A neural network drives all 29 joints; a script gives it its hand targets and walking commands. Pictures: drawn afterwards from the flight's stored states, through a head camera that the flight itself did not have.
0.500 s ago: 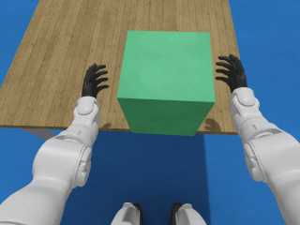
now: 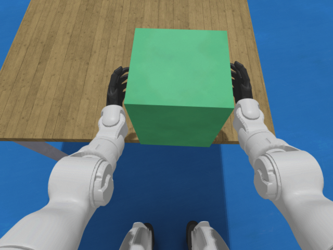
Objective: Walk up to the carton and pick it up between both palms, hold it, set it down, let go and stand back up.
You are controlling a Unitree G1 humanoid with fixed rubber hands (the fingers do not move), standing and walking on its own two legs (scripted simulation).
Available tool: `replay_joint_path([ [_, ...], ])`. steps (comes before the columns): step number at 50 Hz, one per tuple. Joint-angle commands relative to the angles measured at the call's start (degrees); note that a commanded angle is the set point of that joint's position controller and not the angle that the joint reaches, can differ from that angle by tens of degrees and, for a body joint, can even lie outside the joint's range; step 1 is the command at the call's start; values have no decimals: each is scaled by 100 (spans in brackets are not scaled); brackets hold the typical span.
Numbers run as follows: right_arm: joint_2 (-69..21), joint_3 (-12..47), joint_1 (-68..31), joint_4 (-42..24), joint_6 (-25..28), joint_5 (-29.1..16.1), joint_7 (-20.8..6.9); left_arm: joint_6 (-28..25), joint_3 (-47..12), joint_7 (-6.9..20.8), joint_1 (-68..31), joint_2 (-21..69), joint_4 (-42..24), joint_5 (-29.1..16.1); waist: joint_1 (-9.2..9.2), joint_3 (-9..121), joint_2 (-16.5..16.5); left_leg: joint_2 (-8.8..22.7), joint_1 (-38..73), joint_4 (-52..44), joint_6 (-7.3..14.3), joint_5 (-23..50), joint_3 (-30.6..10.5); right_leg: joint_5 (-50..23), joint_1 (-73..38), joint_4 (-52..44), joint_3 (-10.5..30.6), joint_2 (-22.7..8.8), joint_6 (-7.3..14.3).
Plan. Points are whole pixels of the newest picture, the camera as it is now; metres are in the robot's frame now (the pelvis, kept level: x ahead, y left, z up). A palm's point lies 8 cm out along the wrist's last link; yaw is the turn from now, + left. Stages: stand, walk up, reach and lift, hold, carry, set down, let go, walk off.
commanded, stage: reach and lift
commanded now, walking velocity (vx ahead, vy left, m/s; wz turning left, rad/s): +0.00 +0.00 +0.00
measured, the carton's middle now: (177, 95) +0.49 -0.01 -0.03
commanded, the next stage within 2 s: none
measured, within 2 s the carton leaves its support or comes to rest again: neither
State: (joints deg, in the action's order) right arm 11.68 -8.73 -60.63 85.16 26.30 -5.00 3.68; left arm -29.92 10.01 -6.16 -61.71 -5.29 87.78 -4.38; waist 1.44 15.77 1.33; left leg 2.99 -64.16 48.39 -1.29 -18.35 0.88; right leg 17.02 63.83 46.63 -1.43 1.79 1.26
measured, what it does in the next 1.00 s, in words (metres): stands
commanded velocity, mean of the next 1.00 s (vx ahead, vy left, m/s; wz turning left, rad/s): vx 0.00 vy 0.00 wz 0.00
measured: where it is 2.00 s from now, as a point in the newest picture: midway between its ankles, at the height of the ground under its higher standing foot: outside the picture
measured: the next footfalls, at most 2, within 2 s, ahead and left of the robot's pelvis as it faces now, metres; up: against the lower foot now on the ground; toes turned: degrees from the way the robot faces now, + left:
none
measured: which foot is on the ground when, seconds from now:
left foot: down 0.00-1.00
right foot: down 0.00-1.00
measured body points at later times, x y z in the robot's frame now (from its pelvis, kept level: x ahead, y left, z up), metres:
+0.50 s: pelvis +0.03 -0.01 +0.03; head +0.18 -0.01 +0.45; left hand +0.46 +0.15 +0.01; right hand +0.47 -0.16 +0.01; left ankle +0.01 +0.13 -0.68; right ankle +0.02 -0.10 -0.68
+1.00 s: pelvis +0.03 +0.00 +0.03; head +0.19 -0.01 +0.45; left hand +0.46 +0.15 +0.01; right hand +0.47 -0.16 +0.01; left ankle +0.01 +0.13 -0.68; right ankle +0.02 -0.10 -0.68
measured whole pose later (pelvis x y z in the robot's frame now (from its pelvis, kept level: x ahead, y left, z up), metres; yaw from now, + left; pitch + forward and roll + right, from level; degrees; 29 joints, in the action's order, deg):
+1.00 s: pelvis +0.03 +0.00 +0.03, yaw +1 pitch +29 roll -1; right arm 2.4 -38.6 -49.0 74.4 33.8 25.9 5.1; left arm -36.0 29.0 -4.9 -49.6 -1.0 79.1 16.8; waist 1.1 9.7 1.5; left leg 3.0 -48.8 35.5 -1.5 -15.3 0.8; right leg 14.3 48.2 33.7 -2.0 1.9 1.8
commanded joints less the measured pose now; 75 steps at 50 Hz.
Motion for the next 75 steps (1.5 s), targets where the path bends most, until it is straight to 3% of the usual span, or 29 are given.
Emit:
replay_joint_path([
  [1, -811, 22, -2593, -1246, 135, 534, -190, -264, 383, 41, -2262, -32, -1009, 499, 265, 4398, -348, -267, 2033, -181, -184, 2390, 459, -2334, -3156, -196, -131, -18, -260],
  [4, -1189, -499, -2531, -1369, 163, 1346, -337, -251, 407, 204, -2348, 589, -1128, 824, -65, 4414, -468, -230, 2443, -271, -198, 2516, 442, -2555, -3226, -331, -207, -10, -252],
  [7, -2629, -877, -2398, -1015, 254, 2356, -639, -307, 448, 552, -2393, 1943, -997, 1501, -145, 3901, -181, -227, 3013, -410, -235, 2451, 441, -2392, -2974, -581, -421, 56, -177],
  [10, -3546, -1083, -2125, -1133, 499, 3220, -863, -511, 673, 760, -1866, 2576, -564, 2056, -69, 3602, -340, -236, 2992, -445, -129, 2646, 426, -2955, -3215, -632, -363, 39, -195],
  [15, -3919, -1434, -1612, -805, 645, 3806, -907, -666, 995, 713, -1647, 2596, -542, 2367, -69, 3079, -447, -225, 2519, -710, -39, 2381, 468, -3108, -3752, -671, -349, -20, -233],
  [16, -3903, -1451, -1488, -669, 672, 3833, -904, -658, 891, 684, -1500, 2653, -511, 2411, -156, 3010, -303, -242, 2649, -713, -37, 2499, 488, -3197, -3733, -687, -266, -48, -225],
  [17, -3954, -1498, -1377, -572, 641, 3884, -908, -658, 1037, 662, -1385, 2583, -461, 2466, -12, 3049, -380, -210, 2615, -784, -12, 2356, 503, -3087, -3786, -733, -290, -61, -235],
  [19, -3965, -1451, -1247, -531, 639, 3918, -915, -632, 1125, 682, -1265, 2495, -569, 2515, 4, 2876, -375, -225, 2550, -880, 24, 2309, 534, -3180, -3944, -758, -255, -64, -222],
  [23, -3865, -1657, -1143, -451, 650, 4024, -943, -556, 1018, 604, -1220, 2706, -739, 2643, -104, 2687, -98, -213, 3029, -916, -83, 2676, 528, -3044, -3637, -917, -395, -41, -189],
  [25, -4008, -1549, -1083, -506, 679, 4001, -902, -551, 1025, 629, -1066, 2662, -758, 2607, -6, 2808, -299, -198, 3059, -907, -5, 2815, 535, -3232, -3720, -959, -325, -56, -211],
  [30, -4155, -1443, -1068, -521, 829, 3937, -885, -606, 1146, 610, -867, 2767, -653, 2766, 86, 2819, -306, -208, 2679, -1063, 9, 2908, 538, -3880, -4317, -902, -273, -123, -251],
  [32, -4113, -1438, -991, -563, 856, 3973, -876, -638, 1117, 587, -737, 2787, -733, 2728, 14, 2752, -317, -199, 2654, -1081, 25, 2995, 508, -4057, -4363, -882, -266, -141, -291],
  [34, -4121, -1349, -975, -525, 916, 3932, -888, -652, 973, 563, -804, 2896, -822, 2712, 48, 2992, -161, -157, 2896, -1069, -64, 3155, 491, -3885, -4109, -916, -358, -123, -209],
  [36, -4082, -1434, -944, -396, 919, 4033, -889, -653, 1079, 580, -842, 2836, -730, 2770, 4, 2724, -315, -162, 3030, -1057, -33, 3146, 482, -3631, -3892, -1009, -402, -77, -230],
  [38, -4050, -1481, -884, -446, 905, 4094, -887, -663, 944, 537, -791, 3021, -829, 2775, -76, 2707, -189, -133, 3250, -1049, -68, 3231, 432, -3413, -3697, -1062, -467, -64, -179],
  [39, -3997, -1533, -930, -368, 918, 4084, -909, -638, 976, 524, -790, 3031, -845, 2750, -22, 2783, -203, -102, 3476, -1062, -90, 3287, 423, -3189, -3520, -1138, -515, -15, -179],
  [44, -4066, -1469, -974, -376, 926, 4063, -880, -659, 992, 545, -784, 3022, -878, 2769, -25, 2920, -294, -133, 2991, -1125, -42, 3128, 475, -3609, -4065, -1091, -422, -66, -176],
  [50, -3975, -1531, -933, -321, 874, 4037, -909, -597, 994, 520, -761, 2968, -715, 2755, -64, 2632, -235, -160, 3025, -1255, 11, 2817, 426, -3089, -3846, -1252, -391, -49, -180],
  [53, -4047, -1543, -981, -380, 851, 4095, -899, -552, 1031, 600, -792, 2981, -708, 2732, -109, 2710, -382, -170, 3010, -1300, 45, 2761, 462, -3299, -3960, -1258, -405, -101, -208],
  [54, -4071, -1560, -1013, -372, 866, 4011, -910, -584, 959, 574, -906, 2985, -787, 2731, -59, 2675, -198, -167, 3060, -1320, 31, 2804, 451, -3315, -3888, -1246, -386, -94, -211],
  [56, -4001, -1489, -1000, -375, 888, 3991, -934, -617, 1011, 529, -874, 2966, -874, 2745, 0, 2879, -184, -119, 3141, -1318, -32, 2936, 442, -3363, -3916, -1267, -444, -67, -175],
  [60, -4037, -1481, -969, -407, 924, 4069, -878, -677, 901, 503, -946, 3032, -934, 2708, -69, 2975, -258, -156, 3047, -1266, -46, 3018, 446, -3532, -3952, -1242, -418, -81, -198],
  [62, -4063, -1504, -846, -240, 939, 4022, -862, -655, 927, 498, -876, 3083, -924, 2689, -65, 2814, -69, -113, 3193, -1281, -94, 3028, 416, -3387, -3787, -1295, -423, -74, -157],
  [65, -3974, -1423, -982, -357, 1002, 4029, -860, -675, 906, 482, -835, 3105, -769, 2707, -19, 2746, -220, -123, 3261, -1256, -51, 3159, 392, -3377, -3655, -1295, -485, -23, -193],
  [66, -4000, -1508, -928, -245, 992, 4103, -851, -663, 925, 497, -888, 3129, -745, 2715, -119, 2771, -243, -113, 3193, -1303, -63, 3023, 404, -3362, -3788, -1343, -467, -30, -155],
  [67, -4053, -1450, -933, -296, 974, 4092, -840, -655, 1106, 534, -747, 2959, -628, 2774, -20, 2651, -342, -139, 3007, -1312, 0, 2997, 436, -3659, -4084, -1301, -393, -91, -197],
  [68, -4018, -1436, -868, -295, 1008, 4103, -835, -686, 947, 523, -791, 3131, -811, 2763, -129, 2829, -288, -125, 2969, -1338, -35, 3029, 406, -3817, -4161, -1262, -415, -64, -195],
  [72, -3991, -1453, -992, -233, 1155, 4113, -822, -757, 858, 487, -858, 3214, -796, 2761, -110, 2997, -121, -129, 3090, -1372, -110, 3149, 438, -3861, -4076, -1306, -423, -76, -187],
  [75, -4096, -1352, -1046, -176, 1214, 4057, -800, -819, 774, 485, -1049, 3256, -841, 2679, -112, 3195, -208, -131, 3010, -1371, -49, 3114, 399, -3853, -4082, -1271, -434, -28, -187],
])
